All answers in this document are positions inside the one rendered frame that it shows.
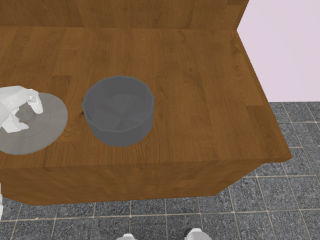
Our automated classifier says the right robot shin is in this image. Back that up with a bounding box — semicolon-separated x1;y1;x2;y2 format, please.
188;228;202;235

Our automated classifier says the table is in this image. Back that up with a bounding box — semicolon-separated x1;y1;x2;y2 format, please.
0;0;293;206

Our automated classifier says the left robot shin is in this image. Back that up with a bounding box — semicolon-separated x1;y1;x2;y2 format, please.
123;233;134;238

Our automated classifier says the robot left hand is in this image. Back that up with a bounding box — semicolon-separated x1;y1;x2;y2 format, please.
0;85;43;133

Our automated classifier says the robot shin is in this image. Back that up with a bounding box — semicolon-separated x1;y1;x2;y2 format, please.
123;233;134;238
188;228;202;235

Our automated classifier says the knob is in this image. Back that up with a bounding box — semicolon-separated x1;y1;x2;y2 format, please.
15;107;36;125

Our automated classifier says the pot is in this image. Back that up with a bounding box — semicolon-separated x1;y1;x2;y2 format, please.
81;75;155;147

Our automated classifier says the lid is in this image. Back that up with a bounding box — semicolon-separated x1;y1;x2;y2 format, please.
0;92;68;155

